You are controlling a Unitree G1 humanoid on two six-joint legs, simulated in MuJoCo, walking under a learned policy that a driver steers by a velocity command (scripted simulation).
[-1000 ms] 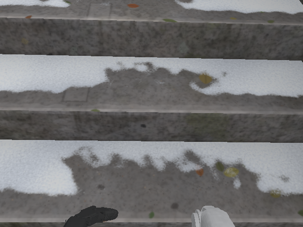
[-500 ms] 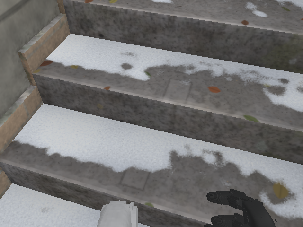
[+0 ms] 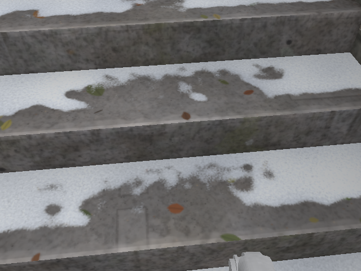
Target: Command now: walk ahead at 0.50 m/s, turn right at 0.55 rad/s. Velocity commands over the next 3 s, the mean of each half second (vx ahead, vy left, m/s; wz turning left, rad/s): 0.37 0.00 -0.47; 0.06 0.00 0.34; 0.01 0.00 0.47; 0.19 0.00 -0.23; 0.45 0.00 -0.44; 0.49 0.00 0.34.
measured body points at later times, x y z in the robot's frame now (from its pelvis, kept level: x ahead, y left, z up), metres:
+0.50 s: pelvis +0.26 -0.06 +0.16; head +0.26 -0.05 +0.61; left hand +0.31 +0.16 +0.01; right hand +0.36 -0.32 +0.05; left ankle +0.35 +0.08 -0.33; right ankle +0.26 -0.13 -0.56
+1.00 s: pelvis +0.43 +0.02 +0.23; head +0.44 +0.03 +0.68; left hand +0.58 +0.29 +0.13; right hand +0.63 -0.20 +0.15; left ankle +0.55 +0.10 -0.39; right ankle +0.31 -0.14 -0.35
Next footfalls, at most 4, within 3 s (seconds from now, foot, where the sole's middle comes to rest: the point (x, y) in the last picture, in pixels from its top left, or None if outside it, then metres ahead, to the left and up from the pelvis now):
0.18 right None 0.30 -0.14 -0.60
0.84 left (150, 219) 0.59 0.10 -0.43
1.46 right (224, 217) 0.58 -0.12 -0.43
2.28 right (220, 182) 0.71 -0.12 -0.43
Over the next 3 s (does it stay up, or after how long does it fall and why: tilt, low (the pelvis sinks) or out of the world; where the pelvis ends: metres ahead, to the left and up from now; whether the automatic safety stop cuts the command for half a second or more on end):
stays up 1.08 -0.08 0.52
